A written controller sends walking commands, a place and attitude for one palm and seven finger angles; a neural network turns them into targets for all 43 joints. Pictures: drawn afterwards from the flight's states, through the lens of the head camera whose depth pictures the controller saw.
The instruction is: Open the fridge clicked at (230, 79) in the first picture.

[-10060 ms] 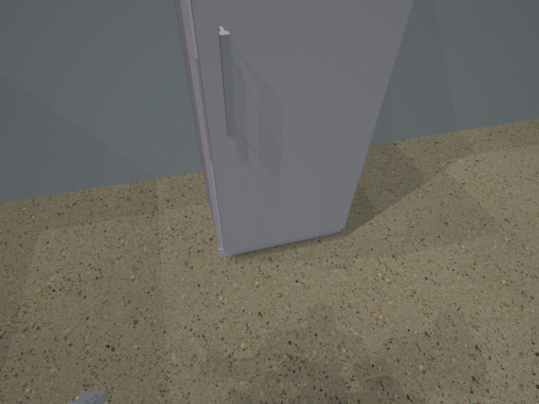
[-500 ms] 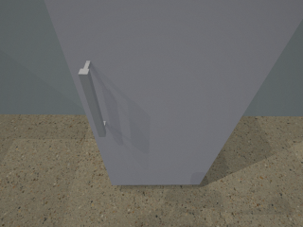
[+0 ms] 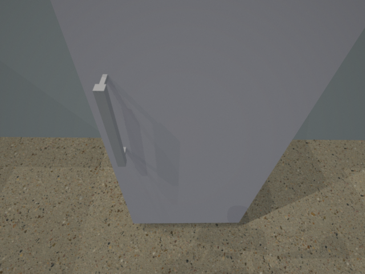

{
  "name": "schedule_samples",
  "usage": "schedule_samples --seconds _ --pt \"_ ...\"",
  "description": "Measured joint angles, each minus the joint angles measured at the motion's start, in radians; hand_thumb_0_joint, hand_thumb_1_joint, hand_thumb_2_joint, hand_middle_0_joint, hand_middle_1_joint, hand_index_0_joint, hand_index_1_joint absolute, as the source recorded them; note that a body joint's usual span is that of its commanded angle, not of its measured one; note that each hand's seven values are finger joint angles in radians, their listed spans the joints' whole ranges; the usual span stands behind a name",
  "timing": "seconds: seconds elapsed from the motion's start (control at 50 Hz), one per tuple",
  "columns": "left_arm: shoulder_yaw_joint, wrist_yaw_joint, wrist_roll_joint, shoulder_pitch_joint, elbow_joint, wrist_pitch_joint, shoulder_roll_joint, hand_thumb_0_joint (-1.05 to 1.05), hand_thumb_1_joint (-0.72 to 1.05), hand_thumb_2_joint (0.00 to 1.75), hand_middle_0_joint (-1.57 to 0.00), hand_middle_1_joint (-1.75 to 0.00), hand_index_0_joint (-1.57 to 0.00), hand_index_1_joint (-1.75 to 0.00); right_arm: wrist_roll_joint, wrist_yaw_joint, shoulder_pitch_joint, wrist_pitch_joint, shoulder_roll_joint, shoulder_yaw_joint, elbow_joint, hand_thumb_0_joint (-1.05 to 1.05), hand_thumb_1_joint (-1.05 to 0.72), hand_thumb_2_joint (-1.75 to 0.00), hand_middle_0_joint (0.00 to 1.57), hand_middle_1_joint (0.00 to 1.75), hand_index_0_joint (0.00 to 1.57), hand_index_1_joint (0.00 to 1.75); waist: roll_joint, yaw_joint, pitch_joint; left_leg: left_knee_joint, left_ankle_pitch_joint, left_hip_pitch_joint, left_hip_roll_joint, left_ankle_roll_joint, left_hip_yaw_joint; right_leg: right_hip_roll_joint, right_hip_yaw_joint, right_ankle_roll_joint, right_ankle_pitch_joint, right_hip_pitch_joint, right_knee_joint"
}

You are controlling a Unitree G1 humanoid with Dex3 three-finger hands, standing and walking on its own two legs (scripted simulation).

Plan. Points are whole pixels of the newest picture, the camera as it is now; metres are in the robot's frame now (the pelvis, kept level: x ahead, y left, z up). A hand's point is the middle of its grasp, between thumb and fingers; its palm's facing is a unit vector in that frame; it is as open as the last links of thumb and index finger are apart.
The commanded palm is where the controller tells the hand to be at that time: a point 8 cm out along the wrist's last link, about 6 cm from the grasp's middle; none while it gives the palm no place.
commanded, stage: look again from close up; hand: left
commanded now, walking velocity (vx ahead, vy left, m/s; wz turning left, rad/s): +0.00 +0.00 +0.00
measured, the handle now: (114, 126) +0.42 +0.20 +0.07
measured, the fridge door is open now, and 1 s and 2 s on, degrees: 0 0 0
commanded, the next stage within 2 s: raise the hand to about handle height in 0.50 s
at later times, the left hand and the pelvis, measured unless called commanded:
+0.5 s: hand out of the picture -0.02 +0.16 -0.18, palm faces +0.01 -0.99 -0.17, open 7.4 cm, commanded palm none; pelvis -0.01 +0.00 +0.00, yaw +0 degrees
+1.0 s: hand (120, 261) +0.16 +0.14 -0.04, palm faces +0.02 -1.00 +0.03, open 8.4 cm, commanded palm +0.12 +0.23 -0.03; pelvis -0.04 -0.04 -0.05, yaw +1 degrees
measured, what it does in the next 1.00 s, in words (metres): lowers itself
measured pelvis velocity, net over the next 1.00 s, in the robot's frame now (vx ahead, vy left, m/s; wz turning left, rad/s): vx -0.04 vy -0.04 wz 0.02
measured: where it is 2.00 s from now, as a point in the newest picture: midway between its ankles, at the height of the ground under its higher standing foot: outside the picture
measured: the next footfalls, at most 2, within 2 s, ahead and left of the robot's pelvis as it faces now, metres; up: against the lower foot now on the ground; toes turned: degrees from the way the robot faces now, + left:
none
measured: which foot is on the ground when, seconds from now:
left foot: down 0.00-1.00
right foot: down 0.00-1.00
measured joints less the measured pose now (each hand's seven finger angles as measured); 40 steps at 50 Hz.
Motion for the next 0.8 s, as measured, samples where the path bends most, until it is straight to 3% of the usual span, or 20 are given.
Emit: schedule_samples --seconds 0.62,0.66,0.7,0.76,0.8 --pt "-0.004 0.009 0.003 0.023 0.017 -0.01 -0.021 0.0 0.91 0.9 -0.2 -0.3 -0.2 -0.3 0.002 0.001 0.021 0.002 0.013 -0.001 0.005 0.01 -0.91 -0.9 0.2 0.3 0.19 0.3 0.008 -0.001 -0.001 0.009 0.009 -0.021 0.012 -0.009 -0.006 0.011 -0.007 -0.008 0.011 -0.013 -0.004" --pt "0.018 0.03 -0.057 0.129 -0.351 0.113 -0.003 0.03 0.93 0.9 -0.2 -0.3 -0.2 -0.3 0.023 -0.011 0.067 -0.033 -0.001 0.009 -0.103 0.02 -0.92 -0.9 0.2 0.3 0.2 0.3 0.005 0.001 0.011 0.039 -0.003 -0.039 0.009 -0.011 -0.008 0.006 -0.009 -0.01 -0.004 -0.037 0.039" --pt "0.025 0.068 -0.09 0.185 -0.635 0.055 0.041 0.04 0.95 0.89 -0.21 -0.31 -0.2 -0.31 0.031 -0.023 0.108 -0.127 -0.022 0.007 -0.18 0.02 -0.92 -0.9 0.2 0.3 0.2 0.3 -0.002 0.015 -0.003 0.05 -0.005 -0.055 -0.007 -0.014 -0.003 -0.012 -0.005 -0.014 -0.037 -0.079 0.107" --pt "0.039 0.086 -0.143 0.151 -0.892 -0.013 0.062 0.04 0.92 0.88 -0.2 -0.33 -0.2 -0.32 0.049 -0.023 0.106 -0.199 -0.075 -0.004 -0.275 0.02 -0.92 -0.9 0.2 0.3 0.2 0.3 0.034 -0.008 -0.04 0.114 -0.02 -0.111 -0.014 -0.009 -0.027 -0.024 -0.031 -0.005 -0.062 -0.118 0.163" --pt "0.058 0.063 -0.156 0.089 -0.973 -0.107 0.054 0.04 0.88 0.87 -0.2 -0.35 -0.2 -0.34 0.037 -0.02 0.069 -0.223 -0.106 -0.015 -0.329 0.02 -0.92 -0.9 0.2 0.3 0.2 0.3 0.06 -0.03 -0.077 0.181 -0.041 -0.177 -0.005 -0.009 -0.04 -0.018 -0.046 -0.012 -0.074 -0.167 0.201"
